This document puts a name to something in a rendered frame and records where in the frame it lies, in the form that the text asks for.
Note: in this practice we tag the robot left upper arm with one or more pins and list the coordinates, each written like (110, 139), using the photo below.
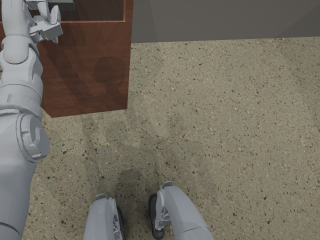
(23, 142)

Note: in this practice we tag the right robot thigh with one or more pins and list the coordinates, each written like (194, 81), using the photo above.
(187, 222)

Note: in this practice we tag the robot thigh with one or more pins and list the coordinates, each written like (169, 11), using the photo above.
(101, 217)
(187, 222)

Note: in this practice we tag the drawer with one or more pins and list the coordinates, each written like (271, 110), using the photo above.
(89, 10)

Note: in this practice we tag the left robot thigh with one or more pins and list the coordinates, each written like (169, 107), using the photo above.
(101, 217)

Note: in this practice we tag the cabinet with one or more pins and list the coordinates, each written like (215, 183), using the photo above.
(87, 71)

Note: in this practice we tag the robot left forearm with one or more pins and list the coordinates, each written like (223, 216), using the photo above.
(21, 86)

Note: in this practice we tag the handle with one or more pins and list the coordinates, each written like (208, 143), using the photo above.
(64, 5)

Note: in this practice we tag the robot left hand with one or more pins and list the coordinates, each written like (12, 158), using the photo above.
(17, 20)

